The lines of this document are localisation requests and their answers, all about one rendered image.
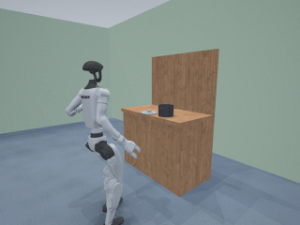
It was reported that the robot right shin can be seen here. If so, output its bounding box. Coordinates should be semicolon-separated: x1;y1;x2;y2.
105;182;123;225

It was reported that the left robot forearm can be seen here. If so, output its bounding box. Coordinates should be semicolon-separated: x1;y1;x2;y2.
75;104;83;113

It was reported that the right robot upper arm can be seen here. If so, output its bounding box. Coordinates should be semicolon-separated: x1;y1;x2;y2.
96;88;111;127

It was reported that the right robot hand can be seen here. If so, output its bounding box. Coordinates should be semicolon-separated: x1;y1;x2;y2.
123;141;141;159

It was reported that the left robot upper arm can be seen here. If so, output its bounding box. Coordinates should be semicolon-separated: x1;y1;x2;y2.
65;88;84;117

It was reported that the lid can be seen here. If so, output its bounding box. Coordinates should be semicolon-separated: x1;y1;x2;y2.
142;111;157;115

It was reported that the left robot foot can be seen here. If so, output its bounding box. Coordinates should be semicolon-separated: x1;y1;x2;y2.
102;197;123;213

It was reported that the right robot forearm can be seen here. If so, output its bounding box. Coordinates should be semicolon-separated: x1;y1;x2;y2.
99;116;127;146

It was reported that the table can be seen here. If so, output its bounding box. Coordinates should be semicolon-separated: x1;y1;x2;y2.
121;49;219;197

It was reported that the pot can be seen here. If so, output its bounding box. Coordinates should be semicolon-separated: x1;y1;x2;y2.
158;104;174;117

